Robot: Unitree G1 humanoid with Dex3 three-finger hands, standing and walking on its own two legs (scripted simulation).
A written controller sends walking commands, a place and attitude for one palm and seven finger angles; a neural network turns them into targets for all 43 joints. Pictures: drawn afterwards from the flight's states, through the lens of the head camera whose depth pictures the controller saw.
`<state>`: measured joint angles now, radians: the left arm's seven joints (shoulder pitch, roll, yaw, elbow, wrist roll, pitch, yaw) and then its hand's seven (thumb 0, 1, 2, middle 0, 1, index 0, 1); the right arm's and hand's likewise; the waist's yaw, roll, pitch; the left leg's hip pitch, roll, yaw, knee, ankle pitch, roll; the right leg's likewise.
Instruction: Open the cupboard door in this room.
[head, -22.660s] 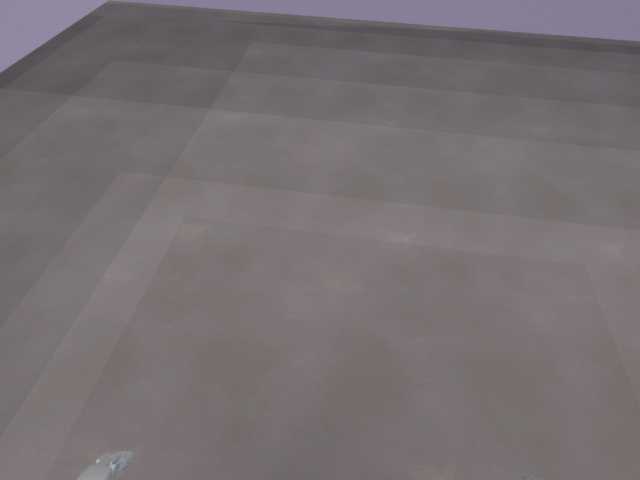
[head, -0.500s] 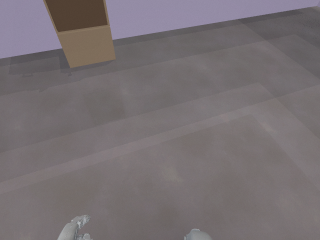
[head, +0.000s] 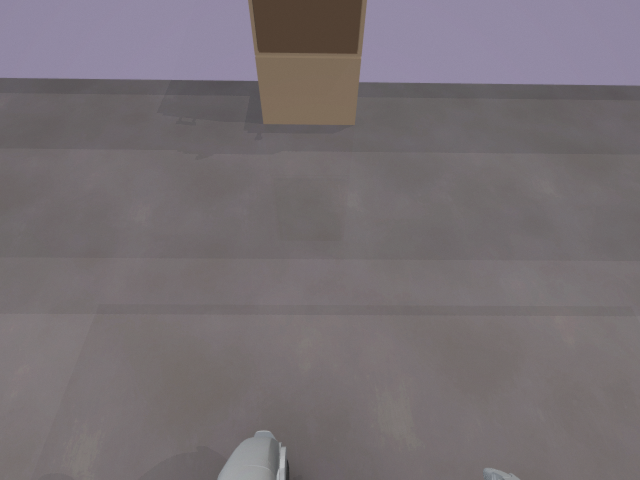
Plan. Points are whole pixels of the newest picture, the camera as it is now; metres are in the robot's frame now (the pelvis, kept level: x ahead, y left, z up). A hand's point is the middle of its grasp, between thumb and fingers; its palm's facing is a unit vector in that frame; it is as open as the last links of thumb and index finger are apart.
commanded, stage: turn or walk to find it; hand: left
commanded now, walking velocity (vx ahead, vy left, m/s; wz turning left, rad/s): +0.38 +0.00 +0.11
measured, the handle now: out of the picture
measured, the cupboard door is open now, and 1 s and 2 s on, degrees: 0 0 0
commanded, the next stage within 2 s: stand and wait in 1.02 s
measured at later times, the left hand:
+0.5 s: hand (216, 333) +0.34 +0.22 -0.15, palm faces +0.02 -0.98 -0.19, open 7.4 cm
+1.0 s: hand (256, 306) +0.40 +0.16 -0.16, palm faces +0.12 -0.97 -0.21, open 7.3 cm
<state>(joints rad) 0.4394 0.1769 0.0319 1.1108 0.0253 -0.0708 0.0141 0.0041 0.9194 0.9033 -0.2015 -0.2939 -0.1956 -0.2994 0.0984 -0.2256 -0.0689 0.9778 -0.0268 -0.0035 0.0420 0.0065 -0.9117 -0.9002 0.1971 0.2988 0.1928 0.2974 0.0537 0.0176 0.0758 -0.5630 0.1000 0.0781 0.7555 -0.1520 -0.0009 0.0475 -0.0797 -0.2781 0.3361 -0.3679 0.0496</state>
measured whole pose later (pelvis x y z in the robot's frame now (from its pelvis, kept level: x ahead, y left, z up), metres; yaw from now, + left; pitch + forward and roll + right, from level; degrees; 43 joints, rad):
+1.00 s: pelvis +0.42 -0.02 +0.01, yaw +4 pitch -1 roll -1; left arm 0.32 0.16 0.04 1.11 0.02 -0.07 0.01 0.00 0.93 0.90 -0.20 -0.29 -0.20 -0.30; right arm 0.20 -0.19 -0.07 1.04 -0.02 -0.01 0.02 0.00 -0.91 -0.90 0.20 0.30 0.19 0.30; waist 0.01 0.03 0.04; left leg -0.56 0.13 0.05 0.89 -0.19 -0.04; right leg -0.11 -0.03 -0.21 0.38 -0.25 -0.03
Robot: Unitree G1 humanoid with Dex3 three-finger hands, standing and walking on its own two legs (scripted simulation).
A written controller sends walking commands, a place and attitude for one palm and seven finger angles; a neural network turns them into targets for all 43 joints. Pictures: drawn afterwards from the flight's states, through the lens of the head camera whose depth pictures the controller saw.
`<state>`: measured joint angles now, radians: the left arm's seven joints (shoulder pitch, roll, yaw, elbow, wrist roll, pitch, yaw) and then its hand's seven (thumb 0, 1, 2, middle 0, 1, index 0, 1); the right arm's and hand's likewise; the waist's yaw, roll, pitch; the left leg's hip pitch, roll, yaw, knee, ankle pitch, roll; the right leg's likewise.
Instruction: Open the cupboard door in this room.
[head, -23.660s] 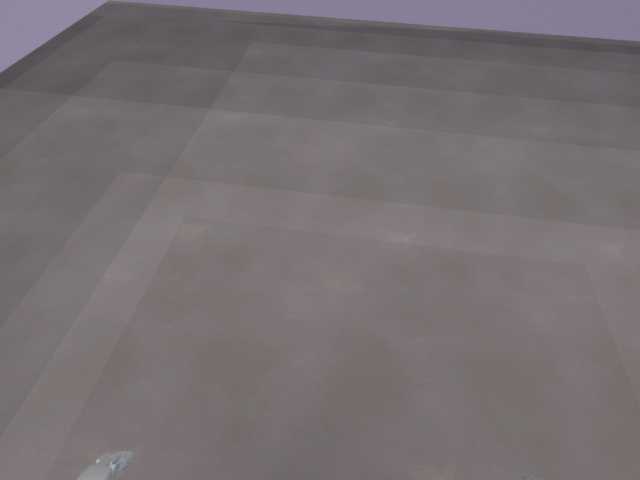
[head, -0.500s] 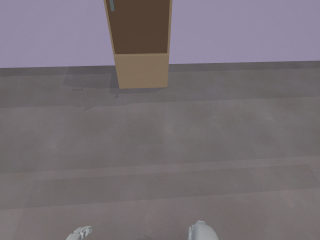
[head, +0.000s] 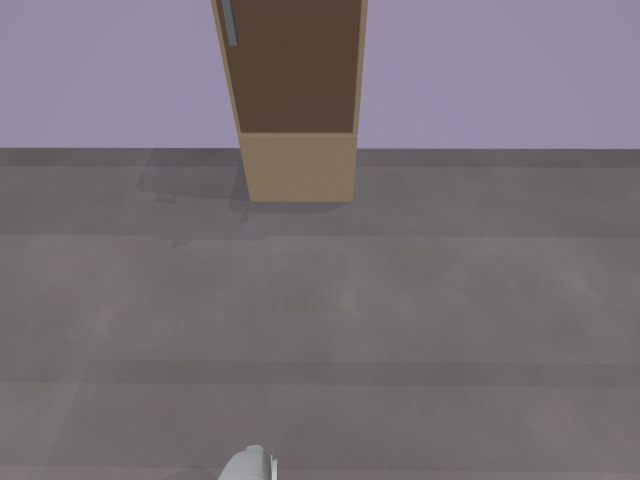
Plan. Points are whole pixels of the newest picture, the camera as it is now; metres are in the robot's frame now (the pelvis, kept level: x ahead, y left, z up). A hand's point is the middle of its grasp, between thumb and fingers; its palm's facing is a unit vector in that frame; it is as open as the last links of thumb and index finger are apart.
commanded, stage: turn or walk to find it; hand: left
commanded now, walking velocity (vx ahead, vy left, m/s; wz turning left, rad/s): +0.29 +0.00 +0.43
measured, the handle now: (230, 16) +1.31 +0.35 +0.04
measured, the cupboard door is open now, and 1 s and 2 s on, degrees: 0 0 0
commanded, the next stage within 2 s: stand and wait in 0.02 s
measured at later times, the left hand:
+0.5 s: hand out of the picture +0.12 +0.23 -0.18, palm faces +0.10 -0.97 -0.21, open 7.3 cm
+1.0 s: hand out of the picture +0.11 +0.17 -0.17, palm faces +0.08 -0.98 -0.17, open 7.4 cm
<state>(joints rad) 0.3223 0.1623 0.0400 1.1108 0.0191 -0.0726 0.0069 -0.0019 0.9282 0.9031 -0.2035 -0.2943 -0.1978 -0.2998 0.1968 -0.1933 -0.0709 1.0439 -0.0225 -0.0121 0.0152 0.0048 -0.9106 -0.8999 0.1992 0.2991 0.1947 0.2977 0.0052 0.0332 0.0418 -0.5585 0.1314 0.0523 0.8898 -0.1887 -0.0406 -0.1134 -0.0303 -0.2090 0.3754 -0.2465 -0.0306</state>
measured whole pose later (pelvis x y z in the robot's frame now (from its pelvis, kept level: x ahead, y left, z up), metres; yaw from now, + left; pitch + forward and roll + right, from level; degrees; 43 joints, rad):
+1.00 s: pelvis +0.13 +0.02 +0.00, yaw +3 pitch -1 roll +0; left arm 0.30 0.10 -0.01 1.15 0.00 -0.02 0.04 0.01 0.91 0.90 -0.20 -0.29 -0.20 -0.30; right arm 0.33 -0.10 -0.01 1.20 -0.01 -0.01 -0.03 0.01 -0.91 -0.90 0.20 0.30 0.20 0.30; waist -0.01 0.01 0.05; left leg -0.16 0.05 0.13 0.38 -0.19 0.00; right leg -0.13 -0.03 -0.11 0.40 -0.25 -0.02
